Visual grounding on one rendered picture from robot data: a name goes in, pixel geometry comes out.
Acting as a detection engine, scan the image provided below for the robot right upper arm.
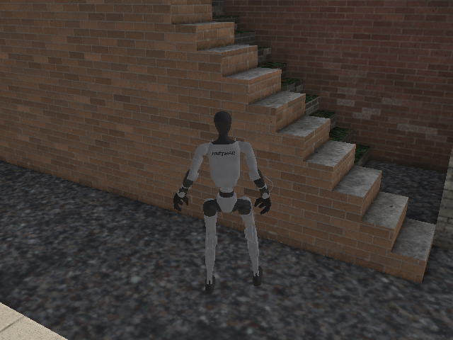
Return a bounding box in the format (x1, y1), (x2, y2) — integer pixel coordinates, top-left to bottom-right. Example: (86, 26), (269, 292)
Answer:
(238, 141), (260, 181)

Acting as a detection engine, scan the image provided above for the robot right shin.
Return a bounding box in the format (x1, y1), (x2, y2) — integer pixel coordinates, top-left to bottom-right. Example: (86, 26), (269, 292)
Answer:
(247, 227), (259, 276)

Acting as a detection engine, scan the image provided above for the left robot hand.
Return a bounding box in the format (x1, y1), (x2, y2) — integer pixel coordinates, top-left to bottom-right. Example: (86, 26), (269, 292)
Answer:
(173, 193), (189, 211)

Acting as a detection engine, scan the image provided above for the right robot forearm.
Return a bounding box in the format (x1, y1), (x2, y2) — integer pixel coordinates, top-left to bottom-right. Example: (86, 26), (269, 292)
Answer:
(254, 169), (270, 199)

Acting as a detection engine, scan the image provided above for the left robot forearm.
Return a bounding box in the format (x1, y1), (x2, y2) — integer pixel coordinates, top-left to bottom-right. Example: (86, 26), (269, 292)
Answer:
(177, 170), (193, 198)

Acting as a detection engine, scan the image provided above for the robot left foot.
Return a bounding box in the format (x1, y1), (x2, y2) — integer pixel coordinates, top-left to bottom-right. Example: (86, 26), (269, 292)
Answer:
(205, 275), (215, 294)

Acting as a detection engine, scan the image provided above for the right robot hand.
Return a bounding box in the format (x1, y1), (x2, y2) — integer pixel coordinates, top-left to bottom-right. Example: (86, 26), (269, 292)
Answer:
(254, 196), (271, 215)

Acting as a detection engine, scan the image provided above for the robot left upper arm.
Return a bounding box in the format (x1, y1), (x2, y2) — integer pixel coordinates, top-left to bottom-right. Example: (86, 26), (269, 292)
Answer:
(187, 143), (210, 181)

